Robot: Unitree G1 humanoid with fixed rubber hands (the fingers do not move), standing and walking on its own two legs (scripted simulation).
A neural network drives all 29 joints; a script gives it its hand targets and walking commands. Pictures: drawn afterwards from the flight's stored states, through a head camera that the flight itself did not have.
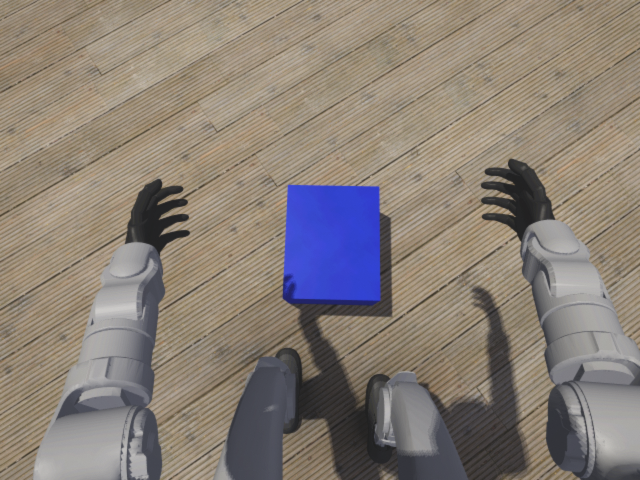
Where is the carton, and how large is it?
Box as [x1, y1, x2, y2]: [283, 185, 379, 305]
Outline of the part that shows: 288,185 283,298 289,303 371,305 378,301 378,186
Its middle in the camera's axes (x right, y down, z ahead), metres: +0.03 +0.01 +1.00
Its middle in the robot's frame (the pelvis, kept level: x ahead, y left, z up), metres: +0.50 +0.02 -0.59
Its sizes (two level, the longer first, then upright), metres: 0.277 0.224 0.166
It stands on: the floor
